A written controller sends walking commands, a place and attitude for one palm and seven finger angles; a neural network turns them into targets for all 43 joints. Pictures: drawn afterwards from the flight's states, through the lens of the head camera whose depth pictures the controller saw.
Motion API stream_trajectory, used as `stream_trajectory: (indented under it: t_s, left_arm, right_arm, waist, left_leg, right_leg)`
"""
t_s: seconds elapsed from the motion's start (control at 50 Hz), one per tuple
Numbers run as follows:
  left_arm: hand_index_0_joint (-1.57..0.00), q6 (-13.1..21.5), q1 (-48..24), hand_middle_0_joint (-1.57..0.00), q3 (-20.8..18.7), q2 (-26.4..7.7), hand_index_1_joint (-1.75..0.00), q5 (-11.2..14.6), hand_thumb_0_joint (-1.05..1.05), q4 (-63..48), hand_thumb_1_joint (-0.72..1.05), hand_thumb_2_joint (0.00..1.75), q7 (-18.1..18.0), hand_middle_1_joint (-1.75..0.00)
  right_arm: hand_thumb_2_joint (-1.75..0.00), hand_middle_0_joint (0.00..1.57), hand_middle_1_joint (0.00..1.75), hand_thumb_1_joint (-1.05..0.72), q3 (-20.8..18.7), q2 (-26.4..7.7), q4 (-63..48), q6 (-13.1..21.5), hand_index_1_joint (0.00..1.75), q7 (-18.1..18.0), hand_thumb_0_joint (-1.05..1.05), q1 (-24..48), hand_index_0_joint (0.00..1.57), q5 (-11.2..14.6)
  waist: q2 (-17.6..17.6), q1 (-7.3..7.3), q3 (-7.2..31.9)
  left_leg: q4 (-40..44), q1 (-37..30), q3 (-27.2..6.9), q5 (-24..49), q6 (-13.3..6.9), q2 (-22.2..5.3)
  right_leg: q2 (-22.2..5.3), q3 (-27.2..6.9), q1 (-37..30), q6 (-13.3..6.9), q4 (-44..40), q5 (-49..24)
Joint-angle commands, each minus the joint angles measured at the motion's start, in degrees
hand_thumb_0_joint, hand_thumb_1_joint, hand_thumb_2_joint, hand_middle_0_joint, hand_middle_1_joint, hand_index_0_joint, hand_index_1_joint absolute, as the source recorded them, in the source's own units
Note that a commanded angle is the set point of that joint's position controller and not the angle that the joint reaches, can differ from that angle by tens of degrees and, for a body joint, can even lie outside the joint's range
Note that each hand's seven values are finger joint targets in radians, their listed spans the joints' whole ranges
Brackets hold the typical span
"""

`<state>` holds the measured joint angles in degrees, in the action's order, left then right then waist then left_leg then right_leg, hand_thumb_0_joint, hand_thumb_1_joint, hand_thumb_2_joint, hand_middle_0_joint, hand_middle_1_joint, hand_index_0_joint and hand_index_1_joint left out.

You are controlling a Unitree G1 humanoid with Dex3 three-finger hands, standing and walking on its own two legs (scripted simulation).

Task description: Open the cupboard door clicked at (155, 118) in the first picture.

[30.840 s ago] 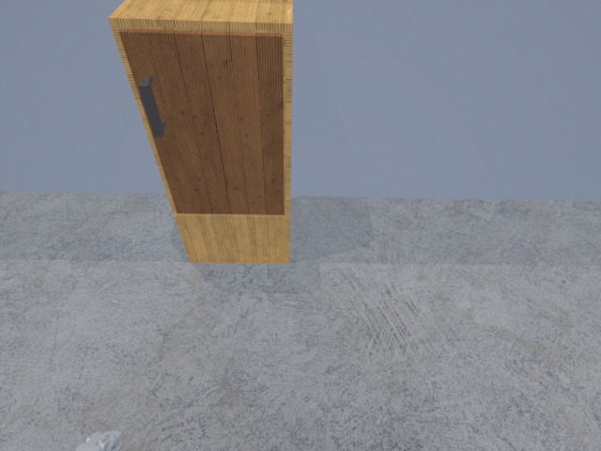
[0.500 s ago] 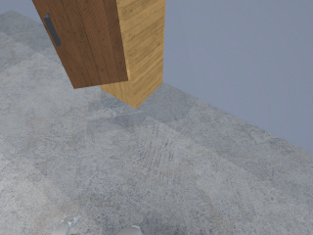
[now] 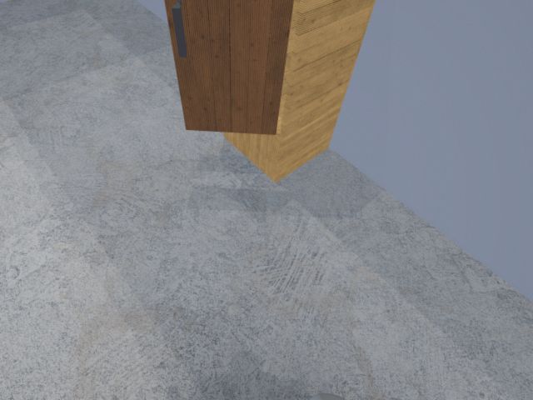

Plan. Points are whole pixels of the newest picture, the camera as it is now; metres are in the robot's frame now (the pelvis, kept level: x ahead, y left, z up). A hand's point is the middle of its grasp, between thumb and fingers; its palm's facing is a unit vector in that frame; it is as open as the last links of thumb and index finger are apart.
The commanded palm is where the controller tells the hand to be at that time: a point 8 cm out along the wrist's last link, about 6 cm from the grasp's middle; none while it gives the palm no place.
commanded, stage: take the last steps up to it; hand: left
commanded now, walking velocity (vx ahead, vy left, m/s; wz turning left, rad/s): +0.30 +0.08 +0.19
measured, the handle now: (180, 28) +1.05 +0.34 -0.03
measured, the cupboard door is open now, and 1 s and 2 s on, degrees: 48 48 48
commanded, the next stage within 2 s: come to a stop and stand still in 1.42 s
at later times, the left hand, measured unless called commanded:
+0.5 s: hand out of the picture +0.01 +0.18 -0.18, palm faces +0.21 -0.97 -0.14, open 7.4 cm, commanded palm none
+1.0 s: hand (166, 274) +0.34 +0.22 -0.16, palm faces +0.11 -0.97 -0.22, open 7.3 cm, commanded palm none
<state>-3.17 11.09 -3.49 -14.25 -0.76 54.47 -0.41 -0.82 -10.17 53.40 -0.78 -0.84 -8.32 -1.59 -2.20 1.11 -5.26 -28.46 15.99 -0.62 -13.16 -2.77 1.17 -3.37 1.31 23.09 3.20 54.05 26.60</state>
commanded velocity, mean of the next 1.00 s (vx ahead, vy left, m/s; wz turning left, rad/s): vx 0.30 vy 0.03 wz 0.03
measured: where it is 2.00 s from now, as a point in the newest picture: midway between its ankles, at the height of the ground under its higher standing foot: (244, 299)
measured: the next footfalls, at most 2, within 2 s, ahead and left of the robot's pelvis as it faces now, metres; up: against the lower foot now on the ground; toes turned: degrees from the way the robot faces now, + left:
right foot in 0.16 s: +0.03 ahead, -0.14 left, +0.00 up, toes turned -1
left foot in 0.50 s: +0.21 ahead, +0.17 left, +0.00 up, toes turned +12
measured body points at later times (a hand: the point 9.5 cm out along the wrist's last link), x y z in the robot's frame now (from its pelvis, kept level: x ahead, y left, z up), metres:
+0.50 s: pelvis +0.10 +0.03 -0.01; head +0.12 +0.05 +0.44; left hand +0.00 +0.23 -0.17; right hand +0.20 -0.22 -0.15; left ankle +0.16 +0.16 -0.74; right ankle -0.01 -0.14 -0.74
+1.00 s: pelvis +0.26 +0.03 -0.01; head +0.27 +0.01 +0.44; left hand +0.33 +0.27 -0.14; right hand +0.25 -0.20 -0.18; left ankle +0.18 +0.15 -0.69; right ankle +0.29 -0.05 -0.74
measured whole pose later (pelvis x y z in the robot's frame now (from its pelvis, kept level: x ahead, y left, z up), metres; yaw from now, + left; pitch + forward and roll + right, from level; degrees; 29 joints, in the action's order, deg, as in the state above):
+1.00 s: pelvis +0.26 +0.03 -0.01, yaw +4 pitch -1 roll +1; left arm 3.5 10.2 -3.3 -9.5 -1.3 55.5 0.6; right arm -2.7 -10.1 63.5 0.1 0.6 -19.3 -1.6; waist 1.2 -0.8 -2.2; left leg -53.8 17.3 4.3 -26.7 -0.4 -2.1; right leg -2.1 7.3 16.9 -3.4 33.5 15.7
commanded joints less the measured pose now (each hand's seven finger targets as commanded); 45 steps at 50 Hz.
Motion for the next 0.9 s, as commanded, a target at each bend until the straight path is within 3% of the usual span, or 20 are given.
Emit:
stream_trajectory:
  t_s: [0.0,0.06,0.08,0.1,0.12,0.14,0.16,0.22,0.26,0.38,0.44,0.46,0.48,0.5,0.54,0.58,0.66,0.82,0.86,0.88]
  left_arm:
    - [-0.20,2.13,-0.42,-0.20,0.12,-1.82,-0.30,-0.27,0.00,-4.27,0.90,0.90,0.54,-0.30]
    - [-0.20,2.90,2.38,-0.20,-0.10,-1.88,-0.30,-0.44,0.00,-3.07,0.90,0.90,1.09,-0.30]
    - [-0.20,3.28,5.44,-0.20,-0.49,-2.21,-0.30,-0.50,0.00,-1.92,0.90,0.90,1.14,-0.30]
    - [-0.20,3.86,8.76,-0.20,-1.08,-4.02,-0.30,-0.79,0.00,-0.77,0.90,0.90,0.87,-0.30]
    - [-0.20,4.31,12.90,-0.20,-2.29,-8.79,-0.30,-1.47,0.00,0.05,0.90,0.90,0.31,-0.30]
    - [-0.20,4.39,14.57,-0.20,-2.65,-11.48,-0.30,-1.08,0.00,-0.31,0.90,0.90,-0.17,-0.30]
    - [-0.20,4.52,11.70,-0.20,-2.32,-10.46,-0.30,-0.62,0.00,-0.97,0.90,0.90,-0.20,-0.30]
    - [-0.20,6.45,7.16,-0.20,-0.54,-4.43,-0.30,-0.33,0.00,-0.91,0.90,0.90,-0.12,-0.30]
    - [-0.20,7.21,8.30,-0.20,-0.36,-3.77,-0.30,-0.33,0.00,-0.01,0.90,0.90,-0.08,-0.30]
    - [-0.20,7.27,13.19,-0.20,-0.95,-6.23,-0.30,-0.90,0.00,4.34,0.90,0.90,-0.02,-0.30]
    - [-0.20,6.64,11.98,-0.20,-1.10,-5.72,-0.30,-0.56,0.00,5.48,0.90,0.90,0.26,-0.30]
    - [-0.20,6.42,12.61,-0.20,-0.58,-3.77,-0.30,-0.37,0.00,5.21,0.90,0.90,0.48,-0.30]
    - [-0.20,6.20,14.08,-0.20,0.06,-0.22,-0.30,0.23,0.00,3.80,0.90,0.90,0.76,-0.30]
    - [-0.20,6.14,9.78,-0.20,0.57,0.07,-0.30,0.14,0.00,1.43,0.90,0.90,0.64,-0.30]
    - [-0.20,6.15,3.58,-0.20,0.48,0.25,-0.30,-0.16,0.00,0.14,0.90,0.90,0.58,-0.30]
    - [-0.20,5.21,4.65,-0.20,0.05,0.93,-0.30,-0.64,0.00,1.51,0.90,0.90,1.05,-0.30]
    - [-0.20,4.08,7.12,-0.20,-0.02,2.20,-0.30,-0.54,0.00,2.11,0.90,0.90,1.85,-0.30]
    - [-0.20,4.29,1.65,-0.20,-0.72,0.80,-0.30,-0.67,0.00,-0.67,0.90,0.90,2.11,-0.30]
    - [-0.20,5.00,7.52,-0.20,-1.37,-1.14,-0.30,-0.80,0.00,1.28,0.90,0.90,1.79,-0.30]
    - [-0.20,5.78,12.61,-0.20,-2.11,-4.44,-0.30,-1.10,0.00,2.71,0.90,0.90,1.42,-0.30]
  right_arm:
    - [-0.90,0.20,0.30,-0.90,-3.47,-11.82,-0.86,0.97,0.30,-0.75,0.00,-5.27,0.20,-0.10]
    - [-0.90,0.20,0.30,-0.90,-3.62,-11.35,-0.34,0.88,0.30,-0.33,0.00,-4.42,0.20,0.08]
    - [-0.90,0.20,0.30,-0.90,-3.64,-11.03,-0.56,0.88,0.30,-0.19,0.00,-3.21,0.20,0.33]
    - [-0.90,0.20,0.30,-0.90,-3.47,-9.09,-0.82,1.05,0.30,0.04,0.00,-2.60,0.20,0.64]
    - [-0.90,0.20,0.30,-0.90,-2.65,-5.17,-2.27,1.31,0.30,0.45,0.00,-1.56,0.20,1.20]
    - [-0.90,0.20,0.30,-0.90,-3.12,-7.70,-4.76,1.18,0.30,1.22,0.00,3.02,0.20,0.39]
    - [-0.90,0.20,0.30,-0.90,-3.60,-8.45,-5.23,1.05,0.30,1.74,0.00,4.50,0.20,-0.08]
    - [-0.90,0.20,0.30,-0.90,-3.85,-6.88,-1.98,0.63,0.30,2.52,0.00,1.22,0.20,-0.15]
    - [-0.90,0.20,0.30,-0.90,-3.55,-5.23,-1.17,0.71,0.30,3.01,0.00,0.43,0.20,0.15]
    - [-0.90,0.20,0.30,-0.90,-2.49,-2.23,-1.66,2.39,0.30,3.63,0.00,2.94,0.20,0.59]
    - [-0.90,0.20,0.30,-0.90,-2.77,-4.11,1.31,3.58,0.30,2.86,0.00,-4.95,0.20,0.13]
    - [-0.90,0.20,0.30,-0.90,-3.52,-7.80,3.56,3.96,0.30,2.10,0.00,-12.49,0.20,-0.12]
    - [-0.90,0.20,0.30,-0.90,-5.27,-14.34,5.23,4.29,0.30,1.10,0.00,-20.82,0.20,-0.79]
    - [-0.90,0.20,0.30,-0.90,-5.48,-16.30,6.14,3.76,0.30,0.11,0.00,-25.94,0.20,-0.29]
    - [-0.90,0.20,0.30,-0.90,-4.70,-13.56,5.10,3.75,0.30,-0.23,0.00,-19.35,0.20,-0.28]
    - [-0.90,0.20,0.30,-0.90,-3.31,-8.84,3.52,4.12,0.30,-0.43,0.00,-11.54,0.20,-0.21]
    - [-0.90,0.20,0.30,-0.90,-2.86,-7.38,4.21,5.05,0.30,-0.51,0.00,-10.02,0.20,0.03]
    - [-0.90,0.20,0.30,-0.90,-3.60,-8.45,5.09,3.99,0.30,0.22,0.00,-9.87,0.20,-0.35]
    - [-0.90,0.20,0.30,-0.90,-3.18,-7.06,5.36,3.71,0.30,0.39,0.00,-9.26,0.20,-0.14]
    - [-0.90,0.20,0.30,-0.90,-2.83,-4.82,5.02,3.75,0.30,0.57,0.00,-9.28,0.20,0.33]
  waist:
    - [11.57,-2.70,9.52]
    - [10.48,-0.96,6.29]
    - [7.96,0.84,5.98]
    - [1.43,2.53,5.03]
    - [-14.36,4.85,3.67]
    - [-14.61,6.45,-0.31]
    - [-8.24,4.55,-3.43]
    - [-9.03,0.15,-5.74]
    - [-7.41,-0.22,-4.10]
    - [-7.13,1.93,1.33]
    - [-5.36,-2.08,3.52]
    - [2.27,-5.14,7.47]
    - [16.56,-7.74,13.92]
    - [18.84,-9.26,15.60]
    - [8.27,-7.02,7.18]
    - [11.82,-3.28,1.04]
    - [10.25,-0.40,2.57]
    - [4.53,0.13,0.51]
    - [1.17,2.70,1.93]
    - [-6.31,4.89,3.83]
  left_leg:
    - [10.02,-9.00,-13.81,8.77,-7.40,-13.63]
    - [10.74,-0.67,-14.86,-8.73,-6.14,-11.42]
    - [8.42,4.32,-13.25,-13.96,-4.55,-9.42]
    - [1.59,12.09,-9.72,-17.42,-2.08,-5.32]
    - [-13.75,24.26,-0.70,-19.44,1.59,2.01]
    - [-25.95,27.47,-0.19,-21.06,2.41,0.25]
    - [-31.18,28.55,-2.84,-16.07,2.25,-2.07]
    - [-33.89,24.63,-2.30,-3.45,3.61,-5.05]
    - [-30.01,21.99,0.15,-0.58,4.49,-5.21]
    - [-9.88,12.40,6.05,-2.08,4.07,-3.30]
    - [0.18,-4.38,9.45,1.65,2.89,-0.09]
    - [1.25,-16.90,4.74,0.25,1.16,-3.34]
    - [4.67,-27.47,-16.23,-2.07,-4.64,-18.65]
    - [12.48,-28.11,-25.97,-2.29,-8.91,-24.86]
    - [14.44,-15.04,-22.69,-6.53,-9.90,-24.39]
    - [17.59,-2.93,-14.27,-9.83,-7.20,-21.12]
    - [19.42,-0.24,-4.28,-4.41,-5.77,-17.15]
    - [16.73,1.71,-2.13,-12.53,-6.00,-17.22]
    - [7.18,4.81,1.32,-13.34,-2.66,-12.23]
    - [-6.34,10.84,6.51,-13.88,-0.07,-6.54]
  right_leg:
    - [1.17,1.63,-1.51,-0.54,-8.35,0.90]
    - [2.83,3.35,-10.44,-1.39,-19.21,-2.83]
    - [2.91,3.78,-17.45,-1.62,-25.99,-6.22]
    - [-0.47,-0.65,-25.44,-2.88,-32.43,-3.18]
    - [-14.45,-19.03,-31.05,-7.62,-41.76,9.83]
    - [-24.87,-30.55,-24.44,-12.98,-48.69,16.07]
    - [-24.50,-28.15,-19.55,-14.40,-50.06,16.16]
    - [-16.44,-14.16,-14.80,-10.41,-47.87,-0.32]
    - [-14.61,-7.29,-16.12,-9.46,-47.00,-10.64]
    - [-14.56,-1.08,-20.94,-9.15,-40.46,-23.42]
    - [-11.06,3.04,-14.11,-6.54,-30.42,-24.64]
    - [-8.81,5.20,-7.32,-5.10,-18.13,-24.52]
    - [-1.33,9.49,4.95,-2.24,-2.34,-4.86]
    - [1.30,5.02,10.55,-2.66,10.36,8.29]
    - [-3.03,0.57,14.82,-4.12,20.11,2.80]
    - [-5.56,-0.86,11.36,-3.70,16.29,-3.09]
    - [-4.74,1.13,5.14,-3.06,4.29,-9.59]
    - [-1.59,4.20,-6.89,-2.56,-16.75,-12.41]
    - [-0.35,3.85,-16.73,-3.28,-24.18,-11.87]
    - [-6.47,-5.40,-24.50,-5.53,-30.80,-5.23]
